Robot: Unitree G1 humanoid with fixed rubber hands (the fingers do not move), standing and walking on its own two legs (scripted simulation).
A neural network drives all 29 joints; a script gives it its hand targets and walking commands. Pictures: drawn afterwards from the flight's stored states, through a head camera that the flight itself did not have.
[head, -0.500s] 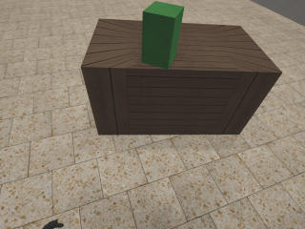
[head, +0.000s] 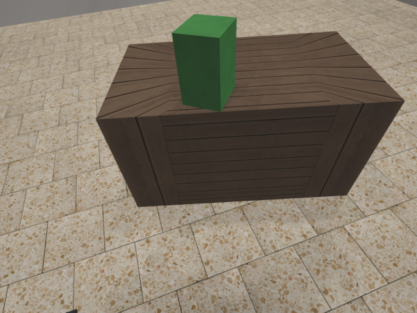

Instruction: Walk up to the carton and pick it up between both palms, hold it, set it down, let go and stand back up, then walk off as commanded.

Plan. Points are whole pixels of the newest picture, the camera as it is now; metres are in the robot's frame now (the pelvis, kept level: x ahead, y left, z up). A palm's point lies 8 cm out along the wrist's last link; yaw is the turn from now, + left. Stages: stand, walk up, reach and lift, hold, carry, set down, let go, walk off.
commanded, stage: walk up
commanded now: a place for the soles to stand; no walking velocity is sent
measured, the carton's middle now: (207, 64) +0.96 +0.03 +0.02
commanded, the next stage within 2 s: none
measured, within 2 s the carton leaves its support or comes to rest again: neither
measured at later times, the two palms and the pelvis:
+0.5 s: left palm out of the picture +0.16 +0.36 -0.09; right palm out of the picture +0.14 -0.26 -0.06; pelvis +0.08 +0.06 +0.00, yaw +0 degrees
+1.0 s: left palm (53, 312) +0.16 +0.33 -0.07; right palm (376, 310) +0.17 -0.29 -0.09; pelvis +0.08 +0.02 -0.01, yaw +1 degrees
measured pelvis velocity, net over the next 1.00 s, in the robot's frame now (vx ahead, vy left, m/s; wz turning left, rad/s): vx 0.08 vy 0.02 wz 0.02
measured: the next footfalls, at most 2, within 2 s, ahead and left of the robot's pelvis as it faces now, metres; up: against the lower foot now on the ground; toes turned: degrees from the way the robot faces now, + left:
left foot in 0.38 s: +0.16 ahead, +0.15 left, +0.00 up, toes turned +0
right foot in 0.82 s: +0.17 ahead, -0.10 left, +0.00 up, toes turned -2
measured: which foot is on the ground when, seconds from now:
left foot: up 0.00-0.36, down 0.38-1.00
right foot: down 0.00-0.38, up 0.40-0.80, down 0.82-1.00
